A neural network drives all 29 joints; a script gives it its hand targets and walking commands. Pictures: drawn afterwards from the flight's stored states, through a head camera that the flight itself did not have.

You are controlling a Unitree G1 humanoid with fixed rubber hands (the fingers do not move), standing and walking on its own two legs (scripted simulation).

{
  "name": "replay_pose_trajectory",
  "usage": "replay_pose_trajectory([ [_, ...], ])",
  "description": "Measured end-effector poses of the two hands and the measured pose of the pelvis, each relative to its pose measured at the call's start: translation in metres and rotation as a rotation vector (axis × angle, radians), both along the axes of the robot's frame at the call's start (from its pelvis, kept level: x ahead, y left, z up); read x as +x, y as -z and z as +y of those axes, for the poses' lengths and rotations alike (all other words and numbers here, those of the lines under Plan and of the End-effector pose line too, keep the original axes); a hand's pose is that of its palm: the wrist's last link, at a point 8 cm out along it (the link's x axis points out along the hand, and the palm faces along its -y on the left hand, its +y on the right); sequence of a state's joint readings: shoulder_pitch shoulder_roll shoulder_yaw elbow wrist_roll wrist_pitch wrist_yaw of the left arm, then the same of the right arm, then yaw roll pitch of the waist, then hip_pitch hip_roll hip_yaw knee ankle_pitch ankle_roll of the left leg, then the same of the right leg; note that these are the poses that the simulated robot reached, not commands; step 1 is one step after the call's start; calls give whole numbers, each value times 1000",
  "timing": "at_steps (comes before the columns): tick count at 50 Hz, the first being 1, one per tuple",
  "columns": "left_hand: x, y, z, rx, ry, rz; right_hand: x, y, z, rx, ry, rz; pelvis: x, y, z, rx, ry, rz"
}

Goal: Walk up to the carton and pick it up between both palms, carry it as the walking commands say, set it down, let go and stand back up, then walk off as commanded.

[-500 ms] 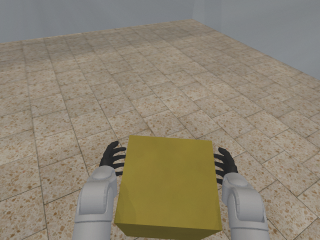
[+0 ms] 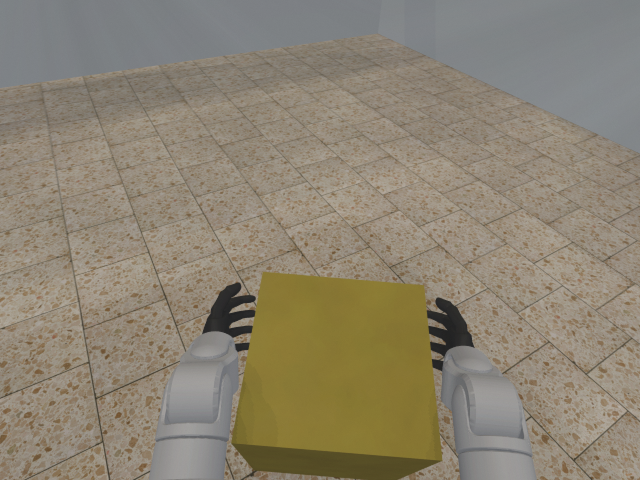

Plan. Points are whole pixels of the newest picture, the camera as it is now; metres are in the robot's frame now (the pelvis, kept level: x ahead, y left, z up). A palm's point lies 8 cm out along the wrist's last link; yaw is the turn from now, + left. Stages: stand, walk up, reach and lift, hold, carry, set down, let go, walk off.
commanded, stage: carry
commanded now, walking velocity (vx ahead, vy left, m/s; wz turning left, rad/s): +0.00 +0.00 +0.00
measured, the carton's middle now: (332, 385) +0.29 +0.00 -0.04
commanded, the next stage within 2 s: hold in 0.64 s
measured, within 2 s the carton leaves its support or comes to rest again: neither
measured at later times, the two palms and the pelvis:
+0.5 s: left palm (219, 346) +0.28 +0.14 +0.06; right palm (463, 365) +0.27 -0.15 +0.06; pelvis -0.01 +0.00 +0.00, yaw +0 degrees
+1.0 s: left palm (245, 341) +0.28 +0.11 +0.08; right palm (484, 351) +0.29 -0.18 +0.06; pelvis -0.02 -0.04 +0.00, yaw +10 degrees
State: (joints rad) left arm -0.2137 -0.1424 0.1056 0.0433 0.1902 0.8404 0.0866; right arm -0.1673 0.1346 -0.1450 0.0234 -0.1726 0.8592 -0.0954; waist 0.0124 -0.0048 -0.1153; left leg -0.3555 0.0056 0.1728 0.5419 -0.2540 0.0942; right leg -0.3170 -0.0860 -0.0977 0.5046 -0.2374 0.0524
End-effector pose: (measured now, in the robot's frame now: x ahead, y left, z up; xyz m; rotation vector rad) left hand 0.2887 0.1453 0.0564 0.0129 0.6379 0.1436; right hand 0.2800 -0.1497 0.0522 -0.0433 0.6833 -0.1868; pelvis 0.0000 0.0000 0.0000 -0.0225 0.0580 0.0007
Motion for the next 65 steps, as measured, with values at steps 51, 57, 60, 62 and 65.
replay_pose_trajectory([
  [51,-12,-26,-40,87,-42,-47,9,-4,-38,65,-56,-42,-23,0,-38,34,-172,-215],
  [57,-2,-26,-47,64,-29,-40,22,-9,-46,34,-71,-23,-12,-4,-53,34,-165,-232],
  [60,6,-24,-46,44,-24,-50,28,-13,-46,14,-69,-23,-4,-6,-58,32,-166,-230],
  [62,11,-23,-43,31,-25,-54,32,-12,-43,4,-69,-19,2,-7,-60,31,-166,-225],
  [65,16,-18,-36,22,-41,-53,36,-7,-36,-3,-77,-7,12,-9,-60,30,-164,-213],
])
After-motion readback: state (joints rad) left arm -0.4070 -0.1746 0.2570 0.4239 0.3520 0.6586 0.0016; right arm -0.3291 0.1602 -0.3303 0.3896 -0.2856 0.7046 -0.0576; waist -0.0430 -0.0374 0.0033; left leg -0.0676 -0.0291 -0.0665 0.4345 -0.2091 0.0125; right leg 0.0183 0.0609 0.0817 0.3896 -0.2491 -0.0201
